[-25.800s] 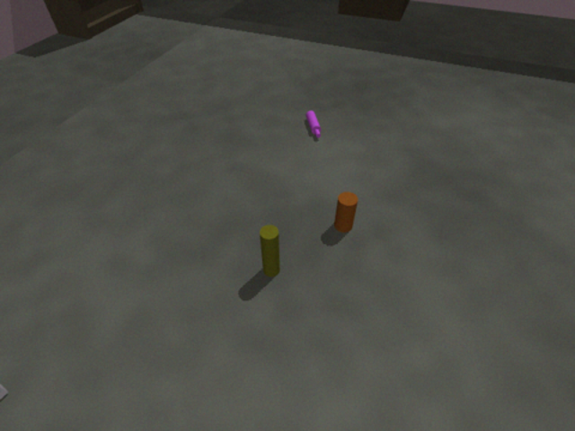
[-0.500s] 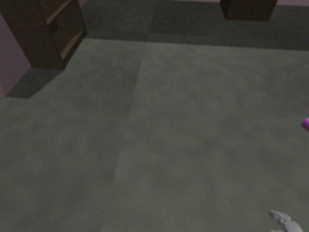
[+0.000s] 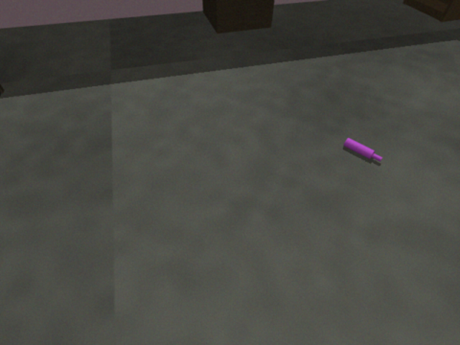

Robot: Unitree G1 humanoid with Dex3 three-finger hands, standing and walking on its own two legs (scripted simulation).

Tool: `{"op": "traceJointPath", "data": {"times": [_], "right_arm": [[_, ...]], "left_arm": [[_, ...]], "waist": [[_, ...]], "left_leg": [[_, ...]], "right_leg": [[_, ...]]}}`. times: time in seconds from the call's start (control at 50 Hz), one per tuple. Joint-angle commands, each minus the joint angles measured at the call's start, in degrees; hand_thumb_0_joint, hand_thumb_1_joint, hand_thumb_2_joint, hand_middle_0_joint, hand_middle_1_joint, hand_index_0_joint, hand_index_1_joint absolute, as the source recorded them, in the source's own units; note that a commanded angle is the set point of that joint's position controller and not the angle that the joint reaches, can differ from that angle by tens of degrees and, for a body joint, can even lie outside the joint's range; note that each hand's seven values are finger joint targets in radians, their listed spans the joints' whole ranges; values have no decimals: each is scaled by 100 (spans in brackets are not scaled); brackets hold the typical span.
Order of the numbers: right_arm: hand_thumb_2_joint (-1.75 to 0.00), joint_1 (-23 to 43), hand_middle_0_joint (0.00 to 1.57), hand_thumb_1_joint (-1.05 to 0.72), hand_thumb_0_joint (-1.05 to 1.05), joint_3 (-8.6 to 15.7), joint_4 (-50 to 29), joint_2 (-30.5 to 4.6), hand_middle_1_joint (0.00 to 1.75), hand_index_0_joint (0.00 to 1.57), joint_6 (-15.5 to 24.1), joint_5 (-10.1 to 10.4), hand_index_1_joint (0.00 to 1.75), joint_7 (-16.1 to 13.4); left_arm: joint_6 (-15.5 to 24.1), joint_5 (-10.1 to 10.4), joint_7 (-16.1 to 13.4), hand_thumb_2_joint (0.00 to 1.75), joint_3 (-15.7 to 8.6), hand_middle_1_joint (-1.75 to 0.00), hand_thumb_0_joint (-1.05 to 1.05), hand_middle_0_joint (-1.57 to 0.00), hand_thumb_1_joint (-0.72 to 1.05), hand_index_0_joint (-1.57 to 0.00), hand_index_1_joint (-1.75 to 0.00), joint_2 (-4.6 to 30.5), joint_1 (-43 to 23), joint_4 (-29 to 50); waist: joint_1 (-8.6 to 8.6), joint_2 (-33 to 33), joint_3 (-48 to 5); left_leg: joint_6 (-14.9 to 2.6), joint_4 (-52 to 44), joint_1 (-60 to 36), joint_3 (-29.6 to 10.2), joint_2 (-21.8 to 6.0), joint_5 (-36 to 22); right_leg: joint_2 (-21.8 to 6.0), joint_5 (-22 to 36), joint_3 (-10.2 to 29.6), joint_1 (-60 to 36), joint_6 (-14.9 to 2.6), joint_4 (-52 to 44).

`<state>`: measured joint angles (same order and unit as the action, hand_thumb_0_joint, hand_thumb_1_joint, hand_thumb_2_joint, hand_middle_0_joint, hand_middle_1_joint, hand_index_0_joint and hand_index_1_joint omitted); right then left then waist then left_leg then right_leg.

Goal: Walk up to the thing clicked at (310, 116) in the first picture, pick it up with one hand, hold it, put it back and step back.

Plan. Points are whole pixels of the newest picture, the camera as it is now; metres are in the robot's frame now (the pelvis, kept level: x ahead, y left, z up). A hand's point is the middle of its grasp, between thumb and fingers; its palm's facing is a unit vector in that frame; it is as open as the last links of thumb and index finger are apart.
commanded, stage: walk up
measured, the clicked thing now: (363, 150) +1.34 -0.86 -0.74
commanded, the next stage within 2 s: none
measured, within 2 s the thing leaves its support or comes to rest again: neither
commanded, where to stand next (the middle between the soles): +0.17 -0.02 m, yaw -44 degrees
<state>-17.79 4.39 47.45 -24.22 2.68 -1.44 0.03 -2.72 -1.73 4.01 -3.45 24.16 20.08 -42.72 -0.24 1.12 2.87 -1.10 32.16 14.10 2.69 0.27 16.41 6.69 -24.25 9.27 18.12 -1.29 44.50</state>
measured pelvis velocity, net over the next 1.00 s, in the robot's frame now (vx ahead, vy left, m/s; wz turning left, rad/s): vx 0.11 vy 0.04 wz -0.64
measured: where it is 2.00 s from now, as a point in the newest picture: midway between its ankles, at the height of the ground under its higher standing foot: outside the picture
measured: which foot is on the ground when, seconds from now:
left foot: down 0.00-0.34, up 0.36-0.66, down 0.68-1.00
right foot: up 0.00-0.30, down 0.32-0.70, up 0.72-1.00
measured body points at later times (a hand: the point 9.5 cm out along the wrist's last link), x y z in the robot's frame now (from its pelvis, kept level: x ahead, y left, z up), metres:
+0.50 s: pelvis +0.11 -0.03 -0.01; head +0.16 -0.07 +0.43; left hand +0.33 +0.22 -0.10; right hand +0.08 -0.34 -0.14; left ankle +0.15 +0.12 -0.66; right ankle +0.14 -0.17 -0.73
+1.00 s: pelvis +0.11 +0.04 -0.02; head +0.17 +0.01 +0.42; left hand +0.38 +0.25 -0.14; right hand -0.01 -0.29 -0.11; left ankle +0.25 +0.11 -0.73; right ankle -0.01 -0.07 -0.70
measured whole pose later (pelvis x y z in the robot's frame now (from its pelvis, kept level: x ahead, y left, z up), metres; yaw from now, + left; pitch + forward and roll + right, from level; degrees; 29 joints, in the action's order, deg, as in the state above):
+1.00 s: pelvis +0.11 +0.04 -0.02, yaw -37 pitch +0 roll -1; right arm -14.4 3.3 42.9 -25.6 1.2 -2.5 -0.5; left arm -3.3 -0.8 2.0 -4.4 25.6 14.3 -45.1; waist 0.2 1.9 7.6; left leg -0.2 44.9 26.9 8.3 -9.7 17.5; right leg 0.1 -33.2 4.5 23.2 0.8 56.9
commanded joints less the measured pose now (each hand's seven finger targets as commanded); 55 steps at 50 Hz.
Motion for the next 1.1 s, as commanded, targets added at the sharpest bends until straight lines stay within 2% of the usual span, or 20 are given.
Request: {"op": "traceJointPath", "data": {"times": [0.0, 0.04, 0.2, 0.26, 0.3, 0.32, 0.36, 0.42, 0.52, 0.58, 0.64, 0.68, 0.7, 0.72, 0.8, 0.94, 1.02, 1.04, 1.06, 1.08], "right_arm": [[-90, 385, 20, -90, 0, 490, -674, -1710, 30, 20, 259, 68, 30, -64], [-90, -44, 20, -90, 0, 358, -633, -1254, 30, 20, 307, 112, 30, -8], [-90, -126, 20, -90, 0, 339, -874, -1442, 30, 20, 101, 34, 30, 204], [-90, -84, 20, -90, 0, 289, -998, -1247, 30, 20, -106, 148, 30, 215], [-90, -138, 20, -90, 0, 105, -1128, -762, 30, 20, -128, 210, 30, 184], [-90, -225, 20, -90, 0, 12, -1244, -521, 30, 20, -155, 241, 30, 182], [-90, -141, 20, -90, 0, 218, -1132, -1251, 30, 20, -248, 170, 30, 82], [-90, -181, 20, -90, 0, 161, -784, -1087, 30, 20, -275, 218, 30, 53], [-90, -214, 20, -90, 0, 184, -676, -883, 30, 20, -355, 166, 30, -34], [-90, -80, 20, -90, 0, 255, -717, -882, 30, 20, -365, 163, 30, -92], [-90, -657, 20, -90, 0, 335, -474, -974, 30, 20, -292, 58, 30, -131], [-90, -191, 20, -90, 0, 452, -733, -1573, 30, 20, -237, -34, 30, -182], [-90, 215, 20, -90, 0, 545, -813, -2024, 30, 20, -220, 59, 30, -153], [-90, 529, 20, -90, 0, 600, -871, -2049, 30, 20, -199, 40, 30, -174], [-90, 622, 20, -90, 0, 443, -862, -1562, 30, 20, -115, -22, 30, -235], [-90, -188, 20, -90, 0, 501, -715, -1861, 30, 20, -16, -123, 30, -170], [-90, 408, 20, -90, 0, 301, -823, -1512, 30, 20, -149, -42, 30, -56], [-90, 384, 20, -90, 0, 160, -872, -1071, 30, 20, -159, 0, 30, -52], [-90, 499, 20, -90, 0, 10, -992, -706, 30, 20, -176, 80, 30, -95], [-90, 1108, 20, -90, 0, 173, -1002, -1249, 30, 20, -168, 67, 30, -216]], "left_arm": [[217, -4, 9, 90, -430, -30, 0, -20, 90, -20, -30, 1510, -128, 481], [294, 163, 31, 90, -451, -30, 0, -20, 90, -20, -30, 1288, -334, 330], [471, 161, 18, 90, -198, -30, 0, -20, 90, -20, -30, 795, -1168, 399], [561, 112, -212, 90, -298, -30, 0, -20, 90, -20, -30, 958, -448, 24], [643, 104, -416, 90, -551, -30, 0, -20, 90, -20, -30, 1534, 753, -237], [666, 59, -504, 90, -638, -30, 0, -20, 90, -20, -30, 1973, 909, -63], [588, 263, -582, 90, -571, -30, 0, -20, 90, -20, -30, 1898, 288, 168], [559, 243, -692, 90, -369, -30, 0, -20, 90, -20, -30, 1419, -435, 309], [531, 121, -754, 90, -237, -30, 0, -20, 90, -20, -30, 1294, -590, 480], [363, 56, -729, 90, -243, -30, 0, -20, 90, -20, -30, 1353, -856, 721], [181, 105, -732, 90, -215, -30, 0, -20, 90, -20, -30, 1099, -1299, 966], [108, 115, -763, 90, -154, -30, 0, -20, 90, -20, -30, 738, -623, 858], [71, 69, -795, 90, -231, -30, 0, -20, 90, -20, -30, 1142, -429, 765], [86, 17, -786, 90, -241, -30, 0, -20, 90, -20, -30, 1291, -425, 642], [49, 98, -441, 90, -445, -30, 0, -20, 90, -20, -30, 1219, -271, 313], [168, 54, -221, 90, -427, -30, 0, -20, 90, -20, -30, 1096, -648, 332], [353, 7, -348, 90, -537, -30, 0, -20, 90, -20, -30, 1052, 435, -394], [374, -47, -393, 90, -680, -30, 0, -20, 90, -20, -30, 1420, 606, -469], [386, -128, -419, 90, -725, -30, 0, -20, 90, -20, -30, 1852, 337, -185], [344, -153, -418, 90, -692, -30, 0, -20, 90, -20, -30, 2154, -80, 31]], "waist": [[32, -524, 686], [253, -942, 523], [549, -1311, 272], [149, -743, -162], [-583, 594, -889], [-551, 1664, -1085], [-437, 879, -1117], [18, 447, -657], [97, 896, -456], [161, 1244, -557], [647, 476, -645], [279, -1164, -662], [208, -1243, -655], [131, -1277, -428], [-3, -1342, -282], [413, -1397, -931], [-252, -790, -561], [-354, 172, -343], [-324, 1510, 77], [-403, 1128, 296]], "left_leg": [[-988, -2535, -337, -2780, -2450, 2218], [-390, -2346, -682, -1577, -1806, 949], [-760, -1168, -466, 394, -1348, -1250], [-659, 440, 24, 679, -1331, -2060], [-257, 2834, 1455, 776, -599, -804], [31, 3888, 2691, 513, 7, 1656], [78, 4270, 2415, -531, -463, 1802], [17, 3675, 1885, -590, -738, 1027], [61, 2868, 1039, -194, -421, 705], [-26, 2364, 472, -125, -211, 535], [-143, 687, -594, -187, -65, -591], [-920, -697, -75, -2848, -2488, -1339], [-1654, -894, 243, -3561, -3173, -1437], [-1826, -1009, 567, -3704, -3207, -846], [-922, -626, 650, -1523, -1717, -13], [-1255, -299, -1060, -1310, -2083, 316], [-710, 1105, 709, -124, -1606, -478], [-302, 2134, 1767, 242, -1197, 160], [104, 2805, 3174, 466, -427, 1861], [87, 2999, 2711, -216, -677, 1859]], "right_leg": [[-819, 340, -71, 1866, 275, 1587], [-795, 849, -241, 1668, 140, 1231], [-748, 1153, -1428, 590, 148, -712], [-424, 1921, -1633, -775, 54, -1290], [-898, 2029, -459, -2695, -401, -1728], [-2464, 2555, 2092, -3229, -1003, -1984], [-2927, 2366, 3138, -2335, -1798, -2064], [-1885, 3340, 1133, -1161, -1052, -1606], [-1478, 5261, 465, 368, -1168, -922], [-1415, 4408, 713, 1066, -1108, -712], [-780, 2566, 669, 1874, -559, 311], [135, -854, 9, 2085, 0, 2325], [-63, -1161, 161, 1934, 64, 3201], [-297, -1031, 238, 1967, 70, 3463], [-368, -4, -140, 1657, 53, 3280], [-659, -1381, -714, 1537, 217, 821], [-352, 425, -1245, -734, -33, -1766], [-845, 340, -67, -1277, -241, -2041], [-1979, -116, 2315, -1062, -851, -2476], [-2515, -73, 2915, -30, -1469, -2482]]}}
